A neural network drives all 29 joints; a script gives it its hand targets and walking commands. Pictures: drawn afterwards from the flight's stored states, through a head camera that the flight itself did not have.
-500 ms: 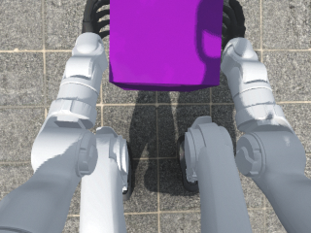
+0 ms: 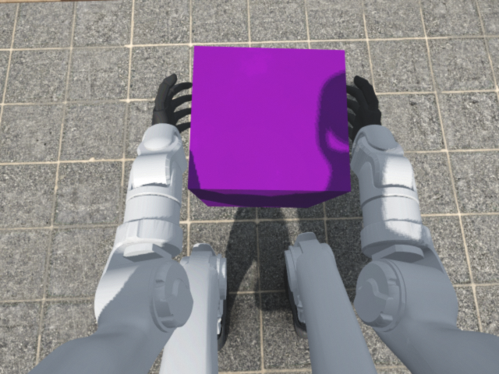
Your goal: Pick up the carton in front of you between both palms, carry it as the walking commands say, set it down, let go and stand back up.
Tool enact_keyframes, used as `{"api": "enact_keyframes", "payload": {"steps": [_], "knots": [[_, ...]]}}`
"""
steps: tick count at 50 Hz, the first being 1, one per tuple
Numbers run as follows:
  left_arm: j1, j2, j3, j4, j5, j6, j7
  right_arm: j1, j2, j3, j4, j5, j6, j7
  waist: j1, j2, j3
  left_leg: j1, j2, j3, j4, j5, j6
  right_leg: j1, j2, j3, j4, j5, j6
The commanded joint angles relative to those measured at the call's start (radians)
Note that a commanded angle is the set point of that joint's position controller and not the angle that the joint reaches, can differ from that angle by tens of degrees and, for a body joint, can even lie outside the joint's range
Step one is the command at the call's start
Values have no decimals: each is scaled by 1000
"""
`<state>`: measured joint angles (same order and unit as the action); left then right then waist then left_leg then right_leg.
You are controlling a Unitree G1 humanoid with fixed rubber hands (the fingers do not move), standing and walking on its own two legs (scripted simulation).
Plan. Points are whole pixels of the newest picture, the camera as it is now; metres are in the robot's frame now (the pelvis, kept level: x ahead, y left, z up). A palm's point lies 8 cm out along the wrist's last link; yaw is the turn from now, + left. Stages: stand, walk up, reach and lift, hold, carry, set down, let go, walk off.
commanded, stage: reach and lift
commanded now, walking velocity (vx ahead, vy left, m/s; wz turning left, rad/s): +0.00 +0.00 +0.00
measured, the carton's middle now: (262, 143) +0.47 -0.03 -0.12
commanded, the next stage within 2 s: none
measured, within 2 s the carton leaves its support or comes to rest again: neither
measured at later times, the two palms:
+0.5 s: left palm (110, 106) +0.43 +0.13 +0.11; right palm (420, 99) +0.42 -0.17 +0.11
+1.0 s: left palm out of the picture +0.39 +0.14 +0.26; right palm out of the picture +0.39 -0.16 +0.26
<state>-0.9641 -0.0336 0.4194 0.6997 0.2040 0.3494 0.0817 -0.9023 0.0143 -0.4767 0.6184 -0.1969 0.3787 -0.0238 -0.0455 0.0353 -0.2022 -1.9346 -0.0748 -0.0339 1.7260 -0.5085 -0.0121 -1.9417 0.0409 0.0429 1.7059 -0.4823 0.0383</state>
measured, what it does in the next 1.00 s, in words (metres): rises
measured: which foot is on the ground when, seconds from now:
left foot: down 0.00-1.00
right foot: down 0.00-1.00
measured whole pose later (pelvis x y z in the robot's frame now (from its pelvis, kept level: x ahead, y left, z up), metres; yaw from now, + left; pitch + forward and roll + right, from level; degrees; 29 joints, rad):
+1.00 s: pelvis +0.09 -0.01 +0.25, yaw +0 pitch +4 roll +0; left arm -0.27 -0.15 0.28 0.43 0.21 0.47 0.03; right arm -0.27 0.15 -0.28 0.41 -0.22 0.49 -0.02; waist -0.01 0.01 -0.11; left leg -0.38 -0.03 -0.07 0.60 -0.29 0.00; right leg -0.40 0.03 0.05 0.59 -0.27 0.00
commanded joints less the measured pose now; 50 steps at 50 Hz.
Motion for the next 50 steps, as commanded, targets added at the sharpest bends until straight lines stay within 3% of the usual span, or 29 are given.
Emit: {"api": "enact_keyframes", "payload": {"steps": [1,7,20,34,44,50], "knots": [[-576,-1114,-556,3,-174,-5,-254,-635,1060,605,1,176,-7,255,-34,-1,-985,597,-120,66,-237,167,-2,634,123,-109,-214,192,-17],[-480,-1134,-613,-31,-191,-6,-254,-518,1085,649,-13,184,-11,244,-35,13,-909,690,-118,50,-334,179,-12,752,124,-86,-307,215,-20],[-231,-1145,-591,-13,-146,-27,-256,-294,1114,655,1,143,-33,238,3,-24,-681,935,-94,-1,-593,198,4,1009,112,-29,-563,219,-30],[24,-1144,-653,-86,-134,-24,-266,-32,1129,721,-54,126,-33,232,13,-24,-482,1291,-57,-54,-901,363,15,1394,86,26,-864,379,-41],[174,-1123,-709,-186,-146,63,-286,115,1127,779,-137,140,50,241,30,-34,-304,1570,-30,-68,-1122,500,19,1677,61,47,-1089,515,-39],[226,-1108,-742,-281,-158,153,-301,165,1117,802,-224,152,137,246,37,-33,-171,1711,-16,-64,-1247,514,13,1801,50,48,-1220,518,-35]]}}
